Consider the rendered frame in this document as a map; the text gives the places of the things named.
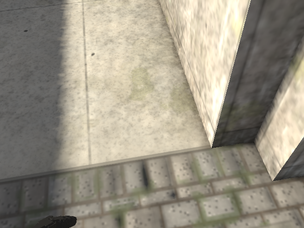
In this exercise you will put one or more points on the robot left hand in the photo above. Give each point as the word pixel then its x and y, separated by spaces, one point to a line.
pixel 56 222

